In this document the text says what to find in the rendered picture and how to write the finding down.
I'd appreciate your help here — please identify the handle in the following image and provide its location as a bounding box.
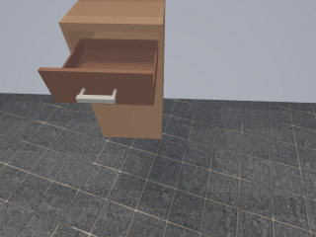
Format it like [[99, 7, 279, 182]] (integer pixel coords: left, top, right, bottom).
[[76, 88, 118, 104]]

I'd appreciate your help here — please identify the drawer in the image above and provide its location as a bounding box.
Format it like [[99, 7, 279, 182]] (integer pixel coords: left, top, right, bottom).
[[38, 39, 159, 106]]

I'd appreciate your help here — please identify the cabinet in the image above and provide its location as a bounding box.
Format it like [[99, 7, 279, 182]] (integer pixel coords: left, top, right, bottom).
[[58, 0, 166, 139]]

